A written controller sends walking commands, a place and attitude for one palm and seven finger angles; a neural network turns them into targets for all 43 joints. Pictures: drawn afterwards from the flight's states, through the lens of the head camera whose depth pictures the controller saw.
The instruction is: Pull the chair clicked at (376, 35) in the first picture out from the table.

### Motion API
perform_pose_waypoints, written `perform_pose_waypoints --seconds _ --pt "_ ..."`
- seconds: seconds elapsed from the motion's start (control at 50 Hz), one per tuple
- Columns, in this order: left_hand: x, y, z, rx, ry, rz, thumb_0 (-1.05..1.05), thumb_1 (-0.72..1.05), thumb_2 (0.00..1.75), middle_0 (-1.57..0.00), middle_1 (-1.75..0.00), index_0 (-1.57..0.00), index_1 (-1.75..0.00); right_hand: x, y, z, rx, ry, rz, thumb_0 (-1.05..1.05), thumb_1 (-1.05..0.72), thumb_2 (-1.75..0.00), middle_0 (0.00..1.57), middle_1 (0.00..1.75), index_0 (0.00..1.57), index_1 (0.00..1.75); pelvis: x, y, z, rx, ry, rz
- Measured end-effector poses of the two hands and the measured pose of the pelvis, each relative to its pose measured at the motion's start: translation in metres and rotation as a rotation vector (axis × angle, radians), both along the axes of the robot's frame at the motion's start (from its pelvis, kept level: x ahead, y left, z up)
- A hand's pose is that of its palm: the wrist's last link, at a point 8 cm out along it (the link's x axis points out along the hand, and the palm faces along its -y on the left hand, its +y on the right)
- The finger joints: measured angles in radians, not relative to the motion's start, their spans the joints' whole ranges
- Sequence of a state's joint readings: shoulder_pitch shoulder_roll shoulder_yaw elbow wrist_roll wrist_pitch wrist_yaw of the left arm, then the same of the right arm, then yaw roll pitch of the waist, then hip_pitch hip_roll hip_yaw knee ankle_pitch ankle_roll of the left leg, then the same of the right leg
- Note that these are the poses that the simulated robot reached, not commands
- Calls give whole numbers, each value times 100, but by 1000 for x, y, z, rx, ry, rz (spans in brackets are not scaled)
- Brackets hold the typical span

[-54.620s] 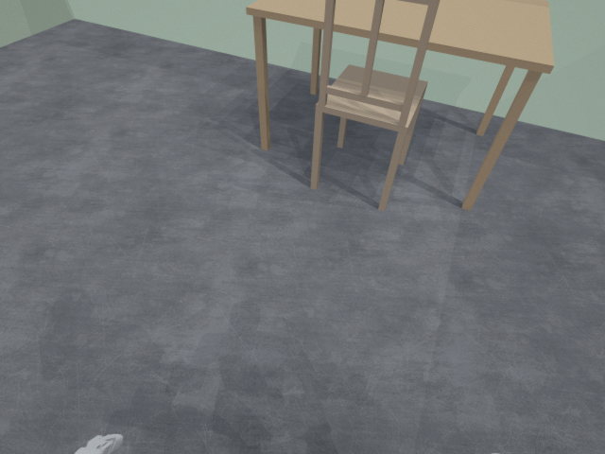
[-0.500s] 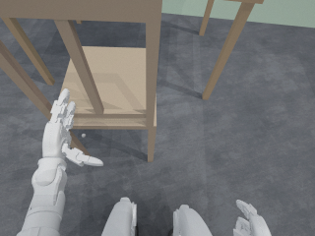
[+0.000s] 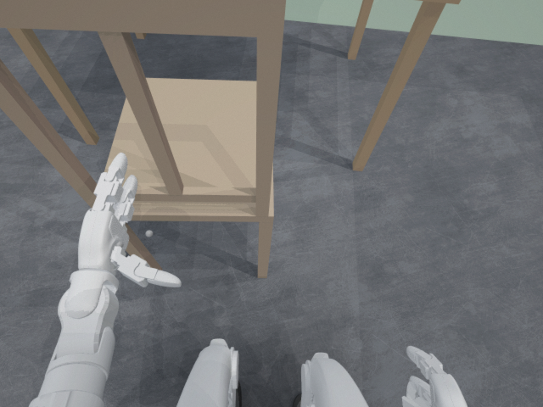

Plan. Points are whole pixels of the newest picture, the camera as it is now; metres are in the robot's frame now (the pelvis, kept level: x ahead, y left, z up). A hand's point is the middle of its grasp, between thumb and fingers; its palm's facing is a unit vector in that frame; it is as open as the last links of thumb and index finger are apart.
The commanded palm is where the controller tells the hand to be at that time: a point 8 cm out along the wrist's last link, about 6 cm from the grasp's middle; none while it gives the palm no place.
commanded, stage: aim the fingers beside a spindle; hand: left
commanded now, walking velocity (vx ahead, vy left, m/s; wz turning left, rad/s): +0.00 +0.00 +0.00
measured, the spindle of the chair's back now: (153, 132) +0.50 +0.19 +0.06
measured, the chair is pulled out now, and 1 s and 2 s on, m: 0.32 0.32 0.32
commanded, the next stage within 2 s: push the fingers through the gap in 0.62 s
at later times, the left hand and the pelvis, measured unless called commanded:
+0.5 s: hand (159, 239) +0.35 +0.17 +0.01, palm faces -0.01 -1.00 -0.01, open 16.9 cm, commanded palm +0.33 +0.23 +0.02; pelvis +0.00 +0.00 +0.00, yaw +0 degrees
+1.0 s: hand (161, 215) +0.38 +0.17 +0.02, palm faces +0.02 -1.00 -0.04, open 16.9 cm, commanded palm +0.36 +0.23 +0.02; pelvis +0.00 +0.00 -0.01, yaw +0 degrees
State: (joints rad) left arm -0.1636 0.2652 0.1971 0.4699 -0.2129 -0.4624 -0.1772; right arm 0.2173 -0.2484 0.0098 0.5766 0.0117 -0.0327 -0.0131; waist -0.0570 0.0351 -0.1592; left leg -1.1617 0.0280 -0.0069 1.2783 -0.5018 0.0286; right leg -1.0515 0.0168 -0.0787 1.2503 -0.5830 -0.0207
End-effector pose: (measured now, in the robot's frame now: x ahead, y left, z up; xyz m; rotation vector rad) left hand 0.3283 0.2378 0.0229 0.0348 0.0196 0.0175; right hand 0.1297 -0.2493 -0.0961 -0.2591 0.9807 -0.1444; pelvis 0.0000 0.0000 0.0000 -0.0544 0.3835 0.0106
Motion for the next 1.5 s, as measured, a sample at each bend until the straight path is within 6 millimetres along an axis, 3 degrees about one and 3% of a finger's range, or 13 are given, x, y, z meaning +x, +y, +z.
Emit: perform_pose_waypoints --seconds 0.12,0.32,0.54,0.68,0.76,0.84,0.94,1.08,1.26,1.5 --pt "0 -19 -3 -18 14 -39 -1 -50 30 -6 -8 -6 -8 1 0 2 -3 -3 -5 1 -90 -90 20 30 20 30 2 1 2 4 1 -3" --pt "0 9 3 25 -12 48 -1 -50 30 -6 -8 -7 -8 1 -1 2 3 -1 -6 0 -90 -90 20 30 20 30 2 -2 1 5 -1 -7" --pt "1 -14 -12 -26 28 -23 -1 -50 30 -6 -8 -6 -8 5 -4 2 -19 -11 -3 1 -90 -90 20 30 20 30 2 0 -1 1 6 -1" --pt "3 1 10 25 -39 29 -1 -50 30 -6 -8 -7 -8 4 0 3 4 -16 -4 0 -90 -90 20 30 20 30 2 -1 2 5 -4 -6" --pt "1 5 4 14 12 20 -1 -50 30 -6 -8 -6 -8 3 2 2 17 -5 2 0 -90 -90 20 30 20 30 3 -1 3 5 -2 -2" --pt "-1 -4 -7 -9 49 -10 -1 -50 30 -6 -8 -6 -8 2 0 1 5 -1 3 0 -90 -90 20 30 20 30 2 -1 1 2 1 2" --pt "13 -14 -4 -4 -18 -13 -1 -50 30 -6 -8 -6 -8 -1 -4 -3 -21 4 2 0 -90 -90 20 30 20 30 0 -1 -3 1 9 2" --pt "43 -7 1 23 -22 11 -1 -50 30 -6 -8 -7 -8 -14 -7 -10 -12 44 -22 0 -90 -90 20 30 20 30 -2 -3 -6 3 21 -6" --pt "46 -13 1 3 14 7 -1 -50 30 -6 -8 -6 -8 -34 -9 -8 4 107 -55 0 -90 -90 20 30 20 30 3 -4 1 10 22 -14" --pt "77 -6 -1 22 -5 17 -1 -50 30 -6 -8 -6 -8 -50 -18 -13 -21 160 -79 0 -90 -90 20 30 20 30 1 -5 -6 5 40 -16"
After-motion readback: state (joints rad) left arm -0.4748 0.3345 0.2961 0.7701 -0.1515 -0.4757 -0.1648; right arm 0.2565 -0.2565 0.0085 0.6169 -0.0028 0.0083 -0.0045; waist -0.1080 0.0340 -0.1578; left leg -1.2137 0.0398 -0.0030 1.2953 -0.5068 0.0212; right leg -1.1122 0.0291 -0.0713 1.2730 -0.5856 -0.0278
